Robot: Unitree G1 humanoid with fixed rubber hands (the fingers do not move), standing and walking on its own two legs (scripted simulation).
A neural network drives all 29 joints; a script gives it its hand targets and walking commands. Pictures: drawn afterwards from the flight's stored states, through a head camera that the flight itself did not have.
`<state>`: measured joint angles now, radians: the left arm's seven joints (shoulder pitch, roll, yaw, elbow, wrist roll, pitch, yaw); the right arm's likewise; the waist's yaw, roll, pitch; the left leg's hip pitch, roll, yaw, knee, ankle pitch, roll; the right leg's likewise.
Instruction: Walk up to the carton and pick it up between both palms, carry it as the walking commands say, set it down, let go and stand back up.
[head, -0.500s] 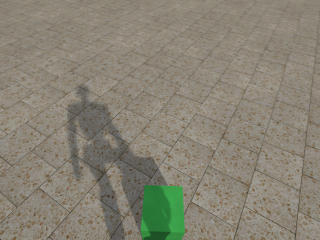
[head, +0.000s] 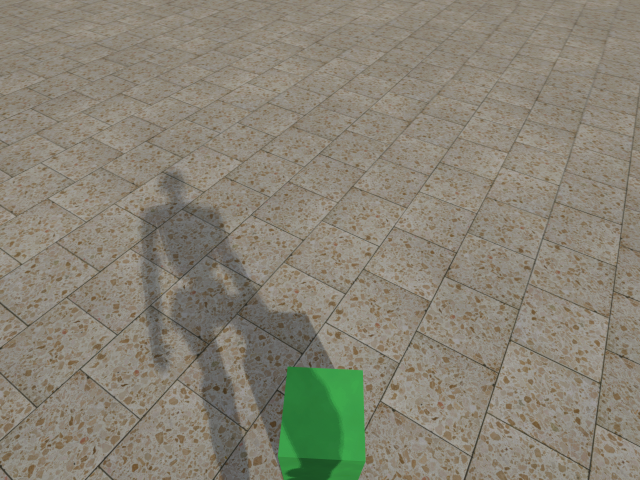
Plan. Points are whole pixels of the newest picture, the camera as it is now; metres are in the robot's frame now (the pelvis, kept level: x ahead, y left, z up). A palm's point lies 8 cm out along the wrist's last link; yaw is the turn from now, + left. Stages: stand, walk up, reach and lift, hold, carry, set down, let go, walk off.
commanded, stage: stand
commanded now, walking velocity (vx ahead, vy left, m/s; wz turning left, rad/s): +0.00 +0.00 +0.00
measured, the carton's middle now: (322, 427) +0.39 +0.00 -0.64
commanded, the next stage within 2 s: reach and lift in 0.10 s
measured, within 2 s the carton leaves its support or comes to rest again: neither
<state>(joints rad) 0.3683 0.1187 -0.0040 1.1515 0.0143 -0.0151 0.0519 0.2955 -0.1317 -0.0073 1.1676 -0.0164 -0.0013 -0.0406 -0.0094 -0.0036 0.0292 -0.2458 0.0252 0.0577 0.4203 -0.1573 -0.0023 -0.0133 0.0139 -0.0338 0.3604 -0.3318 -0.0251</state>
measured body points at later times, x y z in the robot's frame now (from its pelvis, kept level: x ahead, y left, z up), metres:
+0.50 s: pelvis -0.01 +0.00 -0.03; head +0.09 +0.00 +0.41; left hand +0.13 +0.19 -0.17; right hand +0.13 -0.19 -0.17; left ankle +0.04 +0.12 -0.74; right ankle -0.08 -0.10 -0.74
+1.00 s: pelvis -0.10 +0.00 -0.08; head +0.05 +0.02 +0.34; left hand +0.20 +0.20 -0.20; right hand +0.20 -0.19 -0.19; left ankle +0.04 +0.12 -0.74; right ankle -0.09 -0.10 -0.74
